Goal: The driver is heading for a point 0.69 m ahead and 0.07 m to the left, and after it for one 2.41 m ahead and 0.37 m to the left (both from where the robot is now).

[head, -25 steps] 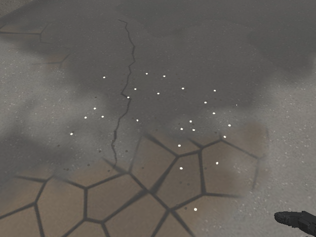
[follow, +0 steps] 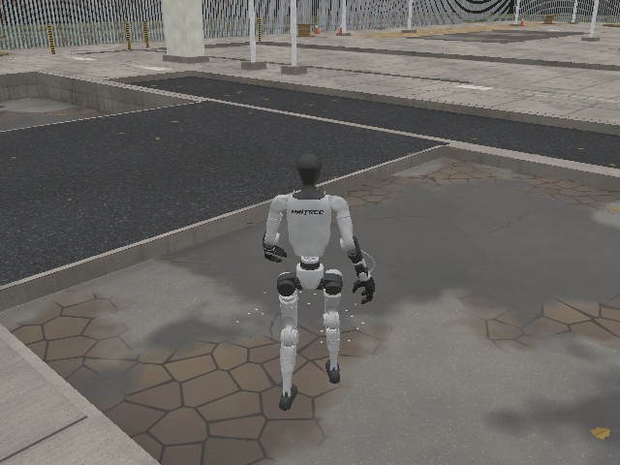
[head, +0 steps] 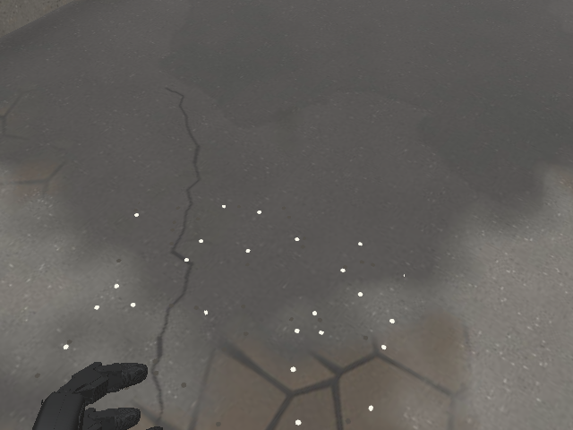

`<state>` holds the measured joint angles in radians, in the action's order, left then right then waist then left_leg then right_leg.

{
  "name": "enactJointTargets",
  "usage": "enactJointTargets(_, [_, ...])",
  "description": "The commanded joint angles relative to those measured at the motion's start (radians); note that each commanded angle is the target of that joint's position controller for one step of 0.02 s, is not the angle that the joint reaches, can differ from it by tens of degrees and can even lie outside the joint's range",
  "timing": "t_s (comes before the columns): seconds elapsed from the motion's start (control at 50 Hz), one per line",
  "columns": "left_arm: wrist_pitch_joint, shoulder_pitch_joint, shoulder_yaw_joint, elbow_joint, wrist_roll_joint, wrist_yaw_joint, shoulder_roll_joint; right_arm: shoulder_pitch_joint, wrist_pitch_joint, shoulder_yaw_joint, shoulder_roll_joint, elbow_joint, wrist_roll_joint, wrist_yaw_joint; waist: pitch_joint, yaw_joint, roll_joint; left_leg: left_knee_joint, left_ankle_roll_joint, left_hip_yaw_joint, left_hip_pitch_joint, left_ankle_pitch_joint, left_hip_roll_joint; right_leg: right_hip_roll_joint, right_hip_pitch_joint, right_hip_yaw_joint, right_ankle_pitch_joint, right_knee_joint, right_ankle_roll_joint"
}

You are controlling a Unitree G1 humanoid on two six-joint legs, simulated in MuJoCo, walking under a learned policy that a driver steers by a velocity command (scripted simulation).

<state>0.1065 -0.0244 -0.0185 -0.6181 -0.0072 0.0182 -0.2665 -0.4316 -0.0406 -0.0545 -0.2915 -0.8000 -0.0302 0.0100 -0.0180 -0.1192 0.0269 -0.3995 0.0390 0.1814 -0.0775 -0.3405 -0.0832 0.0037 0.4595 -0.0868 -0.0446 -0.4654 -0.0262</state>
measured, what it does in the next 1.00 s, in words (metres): walks ahead: right foot, then left foot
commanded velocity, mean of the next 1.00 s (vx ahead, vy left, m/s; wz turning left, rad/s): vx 0.50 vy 0.00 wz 0.17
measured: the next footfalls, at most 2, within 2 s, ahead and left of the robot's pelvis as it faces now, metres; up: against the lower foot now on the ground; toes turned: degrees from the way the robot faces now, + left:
right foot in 0.02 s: +0.17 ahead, -0.13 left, +0.00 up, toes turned +5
left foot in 0.52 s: +0.39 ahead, +0.20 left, +0.00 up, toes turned +21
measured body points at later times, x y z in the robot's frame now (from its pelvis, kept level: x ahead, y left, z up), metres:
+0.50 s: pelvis +0.25 +0.04 -0.01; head +0.28 +0.06 +0.43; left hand +0.16 +0.32 -0.14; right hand +0.55 -0.11 -0.08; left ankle +0.36 +0.18 -0.73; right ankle +0.13 -0.13 -0.74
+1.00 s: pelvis +0.50 +0.13 +0.00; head +0.52 +0.14 +0.44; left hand +0.63 +0.40 -0.11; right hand +0.59 -0.14 -0.13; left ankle +0.36 +0.18 -0.74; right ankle +0.70 +0.03 -0.70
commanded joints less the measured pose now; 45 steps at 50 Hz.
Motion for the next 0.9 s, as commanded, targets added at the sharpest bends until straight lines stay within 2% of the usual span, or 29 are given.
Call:
enactJointTargets(0.02, [0.021, -0.156, -0.073, 0.031, 0.006, -0.015, -0.165, 0.068, -0.008, -0.026, -0.117, 0.080, 0.007, 0.003, 0.102, 0.170, -0.119, -0.120, 0.083, 0.179, -0.177, 0.242, 0.157, -0.059, -0.390, -0.020, -0.038, 0.047, 0.070])
enactJointTargets(0.04, [0.017, -0.317, -0.091, 0.014, 0.015, -0.025, -0.228, 0.064, -0.013, -0.003, -0.047, 0.105, 0.028, 0.001, 0.241, 0.229, 0.023, -0.419, 0.040, 0.077, -0.310, 0.044, 0.083, -0.248, -0.629, -0.201, -0.087, 0.037, 0.134])
enactJointTargets(0.06, [-0.002, -0.359, -0.104, -0.017, 0.019, -0.016, -0.276, -0.048, -0.022, 0.005, -0.027, 0.138, -0.005, 0.002, 0.307, 0.171, 0.322, -0.676, 0.000, -0.029, -0.607, -0.271, 0.002, -0.427, -0.803, -0.617, -0.339, 0.137, 0.269])
enactJointTargets(0.08, [-0.005, -0.325, -0.087, -0.010, 0.005, -0.011, -0.186, -0.026, -0.018, -0.017, -0.125, 0.113, -0.018, 0.008, 0.194, 0.183, 0.190, -0.801, -0.016, -0.010, -0.707, -0.217, 0.079, -0.412, -0.722, -0.629, -0.490, 0.177, 0.255])
enactJointTargets(0.1, [-0.006, -0.292, -0.073, -0.008, 0.002, -0.013, -0.136, 0.057, -0.012, -0.029, -0.156, 0.122, -0.011, 0.006, 0.092, 0.194, 0.112, -0.834, -0.023, -0.022, -0.725, -0.124, 0.105, -0.369, -0.626, -0.479, -0.425, 0.185, 0.224])
enactJointTargets(0.12, [-0.006, -0.248, -0.065, -0.008, 0.009, -0.011, -0.117, 0.088, -0.006, -0.029, -0.140, 0.124, -0.002, 0.005, 0.047, 0.174, 0.054, -0.827, -0.033, -0.039, -0.692, -0.055, 0.133, -0.324, -0.534, -0.367, -0.293, 0.206, 0.210])
enactJointTargets(0.14, [-0.007, -0.218, -0.060, -0.018, 0.014, -0.010, -0.097, 0.116, -0.004, -0.031, -0.128, 0.135, 0.006, 0.002, 0.010, 0.158, 0.052, -0.798, -0.039, -0.043, -0.680, -0.010, 0.156, -0.293, -0.471, -0.289, -0.197, 0.228, 0.209])
enactJointTargets(0.16, [-0.004, -0.202, -0.059, -0.025, 0.020, -0.012, -0.093, 0.119, 0.001, -0.031, -0.110, 0.143, 0.003, -0.005, -0.003, 0.140, 0.080, -0.781, -0.042, -0.050, -0.644, 0.019, 0.179, -0.270, -0.418, -0.215, -0.132, 0.252, 0.201])
enactJointTargets(0.18, [0.001, -0.195, -0.061, -0.034, 0.019, -0.013, -0.090, 0.125, 0.007, -0.028, -0.091, 0.148, 0.000, -0.009, -0.007, 0.135, 0.091, -0.767, -0.047, -0.065, -0.628, 0.037, 0.186, -0.255, -0.388, -0.161, -0.082, 0.273, 0.202])
enactJointTargets(0.26, [0.009, -0.207, -0.078, -0.075, 0.012, -0.017, -0.135, 0.199, 0.014, -0.015, -0.055, 0.192, 0.010, -0.019, -0.023, 0.137, 0.049, -0.635, -0.073, -0.083, -0.661, 0.141, 0.201, -0.263, -0.379, -0.021, 0.080, 0.315, 0.228])
enactJointTargets(0.34, [-0.001, -0.219, -0.087, -0.105, 0.006, -0.023, -0.174, 0.307, 0.002, -0.002, -0.039, 0.223, 0.009, -0.045, -0.038, 0.172, 0.028, -0.400, -0.055, -0.135, -0.601, 0.333, 0.189, -0.241, -0.392, 0.118, 0.131, 0.318, 0.199])
enactJointTargets(0.4, [-0.012, -0.260, -0.095, -0.135, -0.009, -0.024, -0.204, 0.390, 0.001, -0.001, -0.044, 0.261, 0.005, -0.061, -0.059, 0.192, 0.024, -0.294, -0.025, -0.172, -0.576, 0.341, 0.176, -0.263, -0.446, 0.168, 0.143, 0.307, 0.177])
enactJointTargets(0.44, [-0.024, -0.275, -0.101, -0.149, -0.019, -0.024, -0.223, 0.417, 0.004, -0.007, -0.059, 0.284, 0.006, -0.069, -0.062, 0.185, 0.029, -0.252, 0.005, -0.199, -0.561, 0.275, 0.157, -0.282, -0.504, 0.197, 0.236, 0.263, 0.159])
enactJointTargets(0.48, [-0.036, -0.294, -0.107, -0.161, -0.028, -0.027, -0.249, 0.379, 0.009, -0.023, -0.084, 0.291, 0.015, -0.069, -0.010, 0.146, 0.050, -0.227, 0.049, -0.245, -0.425, 0.170, 0.093, -0.287, -0.522, 0.224, 0.543, 0.136, 0.145])
enactJointTargets(0.5, [-0.042, -0.299, -0.103, -0.171, -0.031, -0.027, -0.252, 0.272, 0.011, -0.041, -0.111, 0.268, 0.017, -0.063, 0.053, 0.073, 0.041, -0.181, 0.080, -0.258, -0.257, 0.176, 0.054, -0.274, -0.494, 0.243, 0.655, -0.004, 0.132])
enactJointTargets(0.52, [-0.042, -0.312, -0.088, -0.177, -0.025, -0.028, -0.224, 0.111, 0.015, -0.069, -0.157, 0.221, 0.013, -0.049, 0.132, -0.010, 0.015, -0.136, 0.111, -0.245, 0.006, 0.239, 0.031, -0.239, -0.372, 0.269, 0.614, -0.197, 0.106])
enactJointTargets(0.54, [-0.034, -0.344, -0.054, -0.147, 0.010, -0.023, -0.139, -0.020, 0.022, -0.092, -0.254, 0.197, 0.020, -0.027, 0.254, -0.029, -0.160, -0.141, 0.190, 0.081, 0.362, 0.243, 0.260, -0.160, -0.043, 0.285, 0.120, -0.555, 0.057])
enactJointTargets(0.56, [-0.015, -0.413, -0.027, -0.143, 0.003, -0.011, -0.085, 0.006, 0.013, -0.082, -0.282, 0.216, 0.017, -0.027, 0.430, 0.037, -0.295, 0.019, 0.340, 0.573, 0.497, 0.116, 0.489, -0.004, 0.178, 0.123, -0.548, -0.852, 0.026])
enactJointTargets(0.58, [-0.004, -0.314, -0.059, -0.144, -0.037, -0.003, -0.200, 0.023, 0.001, -0.057, -0.195, 0.218, 0.025, -0.036, 0.374, -0.020, -0.135, 0.062, 0.294, 0.497, 0.420, 0.080, 0.475, -0.047, 0.246, -0.008, -0.516, -0.912, 0.038])
enactJointTargets(0.6, [0.000, -0.234, -0.058, -0.113, -0.059, 0.000, -0.195, 0.059, -0.009, -0.048, -0.173, 0.202, 0.033, -0.038, 0.215, -0.003, -0.125, 0.075, 0.255, 0.317, 0.271, 0.136, 0.437, -0.079, 0.281, 0.009, -0.451, -0.885, 0.049])
enactJointTargets(0.62, [-0.001, -0.216, -0.054, -0.114, -0.044, -0.008, -0.172, 0.118, -0.018, -0.040, -0.148, 0.186, 0.031, -0.039, 0.129, 0.046, -0.070, 0.096, 0.218, 0.203, 0.132, 0.200, 0.388, -0.126, 0.254, 0.016, -0.367, -0.800, 0.048])
enactJointTargets(0.64, [-0.012, -0.227, -0.060, -0.125, -0.025, -0.013, -0.172, 0.165, -0.029, -0.030, -0.109, 0.183, 0.035, -0.040, 0.088, 0.080, -0.098, 0.124, 0.198, 0.120, 0.040, 0.264, 0.352, -0.152, 0.208, 0.007, -0.308, -0.743, 0.044])
enactJointTargets(0.66, [-0.028, -0.272, -0.060, -0.145, -0.025, -0.012, -0.162, 0.196, -0.038, -0.026, -0.094, 0.183, 0.040, -0.040, 0.073, 0.110, -0.118, 0.165, 0.187, 0.062, -0.028, 0.279, 0.331, -0.163, 0.144, -0.004, -0.256, -0.727, 0.037])
enactJointTargets(0.7, [-0.054, -0.312, -0.058, -0.169, -0.026, -0.016, -0.127, 0.213, -0.061, -0.029, -0.086, 0.164, 0.043, -0.040, 0.057, 0.135, -0.103, 0.224, 0.191, -0.014, -0.084, 0.329, 0.323, -0.157, 0.112, -0.009, -0.198, -0.704, 0.019])
enactJointTargets(0.74, [-0.066, -0.274, -0.059, -0.162, -0.026, -0.021, -0.112, 0.210, -0.073, -0.034, -0.091, 0.139, 0.051, -0.033, 0.011, 0.133, -0.083, 0.258, 0.179, -0.093, -0.091, 0.376, 0.314, -0.148, 0.169, -0.034, -0.118, -0.644, 0.005])
enactJointTargets(0.78, [-0.063, -0.233, -0.059, -0.151, -0.022, -0.021, -0.102, 0.192, -0.074, -0.035, -0.089, 0.116, 0.054, -0.023, -0.013, 0.122, -0.078, 0.269, 0.161, -0.158, -0.055, 0.410, 0.302, -0.133, 0.226, -0.053, -0.016, -0.550, -0.002])
enactJointTargets(0.84, [-0.052, -0.174, -0.054, -0.138, -0.017, -0.006, -0.084, 0.191, -0.072, -0.036, -0.101, 0.097, 0.050, -0.012, -0.032, 0.101, -0.074, 0.285, 0.129, -0.245, -0.023, 0.424, 0.285, -0.116, 0.221, -0.021, 0.134, -0.380, 0.002])
enactJointTargets(0.9, [-0.050, -0.083, -0.040, -0.103, -0.014, 0.012, -0.059, 0.148, -0.062, -0.042, -0.121, 0.064, 0.042, -0.003, -0.074, 0.060, -0.057, 0.294, 0.117, -0.292, 0.043, 0.454, 0.309, -0.110, 0.239, 0.032, 0.167, -0.260, 0.018])
Over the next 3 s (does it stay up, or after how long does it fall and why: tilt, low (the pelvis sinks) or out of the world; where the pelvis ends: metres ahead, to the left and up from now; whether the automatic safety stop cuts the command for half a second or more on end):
stays up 1.58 0.31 -0.01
